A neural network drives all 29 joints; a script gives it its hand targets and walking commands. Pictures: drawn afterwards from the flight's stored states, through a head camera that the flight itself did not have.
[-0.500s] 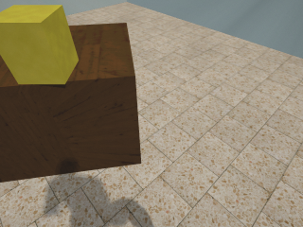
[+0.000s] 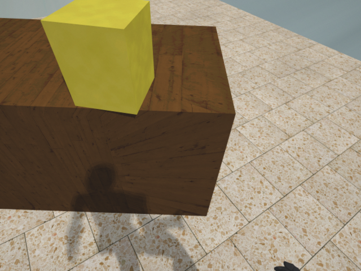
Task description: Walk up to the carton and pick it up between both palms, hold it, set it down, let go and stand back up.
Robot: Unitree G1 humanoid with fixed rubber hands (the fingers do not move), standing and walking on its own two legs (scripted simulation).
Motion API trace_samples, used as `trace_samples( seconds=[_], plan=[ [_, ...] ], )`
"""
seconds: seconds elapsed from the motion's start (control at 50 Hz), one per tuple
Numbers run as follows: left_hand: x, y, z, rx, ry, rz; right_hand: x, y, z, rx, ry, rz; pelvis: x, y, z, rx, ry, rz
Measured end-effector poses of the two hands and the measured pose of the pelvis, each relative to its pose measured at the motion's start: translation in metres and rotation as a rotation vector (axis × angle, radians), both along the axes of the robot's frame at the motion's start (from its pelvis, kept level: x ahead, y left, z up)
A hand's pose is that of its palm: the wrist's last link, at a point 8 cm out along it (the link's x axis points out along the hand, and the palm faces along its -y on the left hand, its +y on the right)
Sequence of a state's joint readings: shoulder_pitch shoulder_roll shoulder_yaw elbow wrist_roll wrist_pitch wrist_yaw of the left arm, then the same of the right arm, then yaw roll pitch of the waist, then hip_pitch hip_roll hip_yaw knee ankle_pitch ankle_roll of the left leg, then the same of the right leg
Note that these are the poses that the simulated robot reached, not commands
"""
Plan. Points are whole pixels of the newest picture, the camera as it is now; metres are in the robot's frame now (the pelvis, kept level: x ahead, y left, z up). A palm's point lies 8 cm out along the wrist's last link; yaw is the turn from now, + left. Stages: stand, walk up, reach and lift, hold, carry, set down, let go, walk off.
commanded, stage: walk up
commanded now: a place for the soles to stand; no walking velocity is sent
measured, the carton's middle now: (110, 55) +0.68 +0.22 +0.15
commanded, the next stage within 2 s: none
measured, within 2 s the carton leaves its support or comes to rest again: neither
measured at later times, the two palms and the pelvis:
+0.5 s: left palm (24, 249) +0.21 +0.35 -0.07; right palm (253, 249) +0.22 -0.18 -0.11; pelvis +0.17 +0.08 +0.02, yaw +1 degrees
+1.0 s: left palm (21, 182) +0.38 +0.45 -0.08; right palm (199, 203) +0.34 -0.05 -0.10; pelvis +0.27 +0.21 +0.02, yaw -5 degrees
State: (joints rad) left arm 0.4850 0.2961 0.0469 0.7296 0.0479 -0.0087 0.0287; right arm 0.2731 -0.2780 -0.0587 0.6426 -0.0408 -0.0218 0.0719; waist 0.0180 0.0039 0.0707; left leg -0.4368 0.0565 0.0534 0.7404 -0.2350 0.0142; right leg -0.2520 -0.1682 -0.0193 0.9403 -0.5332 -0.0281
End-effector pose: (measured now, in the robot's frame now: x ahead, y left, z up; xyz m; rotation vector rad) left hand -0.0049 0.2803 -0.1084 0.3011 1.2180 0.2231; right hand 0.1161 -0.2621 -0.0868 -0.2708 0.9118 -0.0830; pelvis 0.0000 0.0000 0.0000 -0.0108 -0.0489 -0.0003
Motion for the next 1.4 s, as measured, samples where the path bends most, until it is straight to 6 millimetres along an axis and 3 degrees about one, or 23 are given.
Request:
trace_samples(
  seconds=[0.06,0.18,0.3,0.34,0.4,0.54,0.64,0.7,0.78,0.88,0.96,1.08,1.22,1.4],
  plan=[
    [0.044,0.01,0.003,-0.018,-0.04,-0.021,0.005,0.015,0.002,0.001,0.027,-0.053,0.02,0.012,0.005,0.005,-0.006,-0.01],
    [0.14,0.012,0.029,-0.046,-0.181,-0.099,-0.006,0.034,-0.002,0.02,0.143,-0.127,0.062,0.031,0.02,0.009,0.002,-0.01],
    [0.213,0.013,0.038,-0.013,-0.299,-0.143,-0.005,0.043,-0.03,0.059,0.278,-0.155,0.108,0.039,0.008,0.011,0.003,-0.007],
    [0.222,0.02,0.037,0.016,-0.302,-0.129,0.006,0.047,-0.038,0.052,0.326,-0.129,0.12,0.045,0.005,0.003,-0.002,-0.003],
    [0.22,0.036,0.039,0.042,-0.248,-0.084,0.036,0.058,-0.036,0.046,0.348,-0.089,0.138,0.058,0.01,-0.004,-0.009,0.013],
    [0.209,0.087,0.041,0.046,-0.115,-0.013,0.138,0.102,-0.012,0.055,0.23,0.001,0.179,0.097,0.024,-0.003,-0.002,0.026],
    [0.218,0.141,0.019,0.034,-0.048,0.022,0.212,0.148,-0.004,0.027,0.09,0.042,0.212,0.141,0.01,-0.009,0.0,0.014],
    [0.238,0.167,0.004,0.027,-0.022,0.019,0.234,0.17,-0.007,0.01,0.037,0.009,0.226,0.162,-0.001,0.001,-0.004,0.002],
    [0.286,0.178,0.009,0.005,-0.071,-0.027,0.238,0.191,-0.001,0.012,0.04,-0.057,0.239,0.179,0.007,0.004,0.002,-0.02],
    [0.343,0.174,0.022,-0.038,-0.178,-0.11,0.23,0.205,-0.005,0.018,0.08,-0.102,0.253,0.195,0.012,0.0,0.011,-0.047],
    [0.373,0.171,0.026,-0.063,-0.227,-0.15,0.224,0.21,-0.012,0.042,0.108,-0.131,0.261,0.202,0.012,0.009,0.014,-0.071],
    [0.409,0.169,0.039,-0.102,-0.261,-0.206,0.215,0.219,-0.004,0.049,0.12,-0.163,0.273,0.212,0.022,0.013,0.03,-0.099],
    [0.424,0.172,0.037,-0.111,-0.256,-0.229,0.208,0.218,0.005,0.026,0.124,-0.185,0.277,0.216,0.026,0.016,0.032,-0.12],
    [0.41,0.175,0.029,-0.108,-0.184,-0.228,0.205,0.211,0.007,0.008,0.126,-0.206,0.278,0.216,0.026,0.018,0.034,-0.148]
  ],
)
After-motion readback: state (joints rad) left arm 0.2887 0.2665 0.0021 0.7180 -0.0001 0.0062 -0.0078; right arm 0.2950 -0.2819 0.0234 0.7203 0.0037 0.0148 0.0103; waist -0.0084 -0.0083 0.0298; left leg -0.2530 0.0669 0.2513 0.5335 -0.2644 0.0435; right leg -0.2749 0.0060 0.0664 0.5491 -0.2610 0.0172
